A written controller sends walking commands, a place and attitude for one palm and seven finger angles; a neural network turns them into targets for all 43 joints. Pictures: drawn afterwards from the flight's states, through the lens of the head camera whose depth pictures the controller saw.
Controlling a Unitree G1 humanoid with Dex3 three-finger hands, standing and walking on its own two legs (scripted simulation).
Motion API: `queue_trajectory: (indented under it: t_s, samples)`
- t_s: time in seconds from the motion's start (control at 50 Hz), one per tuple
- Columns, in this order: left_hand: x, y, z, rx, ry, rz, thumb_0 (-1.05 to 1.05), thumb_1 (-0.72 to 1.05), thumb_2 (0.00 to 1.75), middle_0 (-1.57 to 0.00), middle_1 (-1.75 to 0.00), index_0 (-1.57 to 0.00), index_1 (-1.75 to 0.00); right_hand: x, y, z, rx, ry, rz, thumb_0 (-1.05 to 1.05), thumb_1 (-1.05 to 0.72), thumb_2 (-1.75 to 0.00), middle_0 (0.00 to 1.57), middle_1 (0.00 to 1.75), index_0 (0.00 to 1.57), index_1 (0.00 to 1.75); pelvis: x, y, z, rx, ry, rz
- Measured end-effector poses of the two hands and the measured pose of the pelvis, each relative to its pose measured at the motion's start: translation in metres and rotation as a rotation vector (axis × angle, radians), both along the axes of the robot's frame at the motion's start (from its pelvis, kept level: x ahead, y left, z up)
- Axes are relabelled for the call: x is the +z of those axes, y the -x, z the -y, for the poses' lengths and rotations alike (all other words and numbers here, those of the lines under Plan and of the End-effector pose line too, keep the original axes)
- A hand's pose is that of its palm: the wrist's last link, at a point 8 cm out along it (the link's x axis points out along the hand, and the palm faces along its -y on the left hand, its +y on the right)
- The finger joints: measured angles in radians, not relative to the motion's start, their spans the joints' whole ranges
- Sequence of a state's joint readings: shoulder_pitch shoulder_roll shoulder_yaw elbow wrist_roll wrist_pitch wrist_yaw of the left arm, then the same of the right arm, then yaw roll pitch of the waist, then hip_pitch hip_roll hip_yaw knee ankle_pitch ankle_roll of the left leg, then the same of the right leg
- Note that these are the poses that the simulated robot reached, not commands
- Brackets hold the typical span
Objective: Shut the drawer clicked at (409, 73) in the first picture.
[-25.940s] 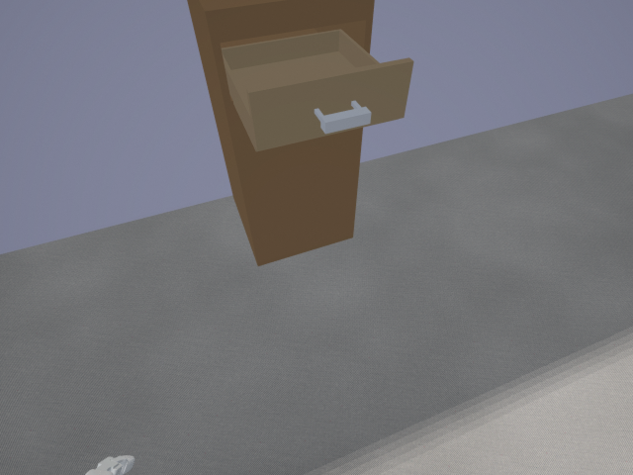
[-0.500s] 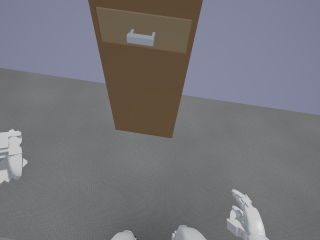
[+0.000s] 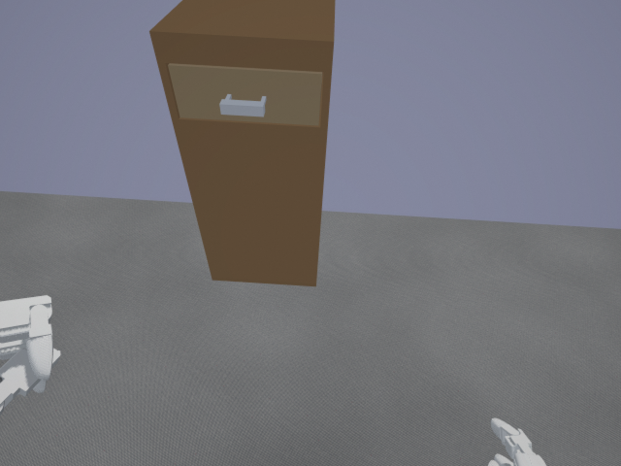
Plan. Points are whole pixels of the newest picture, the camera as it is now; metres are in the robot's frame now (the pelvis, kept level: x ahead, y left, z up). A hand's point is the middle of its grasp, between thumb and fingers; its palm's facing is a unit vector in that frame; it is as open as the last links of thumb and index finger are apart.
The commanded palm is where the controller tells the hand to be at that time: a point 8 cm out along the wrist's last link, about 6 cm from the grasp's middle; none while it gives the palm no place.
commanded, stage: stop stepping back and stand still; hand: left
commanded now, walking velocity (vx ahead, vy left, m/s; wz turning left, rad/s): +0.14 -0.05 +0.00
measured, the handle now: (244, 103) +0.92 +0.20 +0.03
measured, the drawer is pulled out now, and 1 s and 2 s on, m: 0.00 0.00 0.00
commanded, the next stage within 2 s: let the arm hang, fingers relaxed in 0.40 s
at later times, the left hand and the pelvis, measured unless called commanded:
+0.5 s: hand (34, 373) +0.16 +0.25 +0.16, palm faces +0.42 -0.78 -0.47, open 3.2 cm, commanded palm none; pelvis -0.02 +0.00 -0.01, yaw +1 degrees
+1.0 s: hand out of the picture -0.02 +0.22 -0.17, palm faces +0.09 -0.97 -0.25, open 4.5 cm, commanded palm none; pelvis -0.02 +0.02 +0.00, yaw +4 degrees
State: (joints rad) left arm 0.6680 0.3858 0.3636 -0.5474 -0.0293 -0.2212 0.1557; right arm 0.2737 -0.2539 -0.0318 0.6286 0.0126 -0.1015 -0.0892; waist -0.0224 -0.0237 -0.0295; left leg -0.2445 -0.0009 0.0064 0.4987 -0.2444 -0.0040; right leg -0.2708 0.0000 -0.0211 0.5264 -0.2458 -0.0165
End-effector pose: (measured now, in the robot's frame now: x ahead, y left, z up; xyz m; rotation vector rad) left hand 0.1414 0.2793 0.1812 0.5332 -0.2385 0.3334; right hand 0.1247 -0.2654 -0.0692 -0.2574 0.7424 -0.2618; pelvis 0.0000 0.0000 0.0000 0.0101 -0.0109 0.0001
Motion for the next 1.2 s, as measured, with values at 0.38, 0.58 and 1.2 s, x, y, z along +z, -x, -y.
queue_trajectory:
  t_s: [0.38,0.58,1.2]
  samples:
    - [-0.001,0.026,-0.011,0.04,0.017,0.045,0.01,0.88,0.89,-1.41,-1.6,-1.41,-1.6,-0.013,0.015,-0.054,0.069,-0.1,0.03,0.01,-0.91,-0.9,0.2,0.3,0.21,0.3,-0.004,0.026,-0.01,0.013,0.023,0.031]
    - [-0.087,-0.005,-0.012,0.066,0.094,-0.327,0.0,0.89,0.89,-1.4,-1.59,-1.4,-1.58,-0.05,0.01,-0.044,0.149,-0.159,-0.141,0.01,-0.9,-0.9,0.2,0.3,0.21,0.3,-0.01,0.019,-0.004,0.066,0.018,-0.025]
    - [-0.313,0.197,0.017,0.349,0.581,-1.544,0.0,0.9,0.89,-0.36,-0.48,-0.35,-0.47,-0.074,0.138,-0.075,0.024,-0.185,-0.62,0.01,-0.93,-0.9,0.2,0.3,0.2,0.3,0.007,0.031,-0.029,0.052,0.013,0.031]
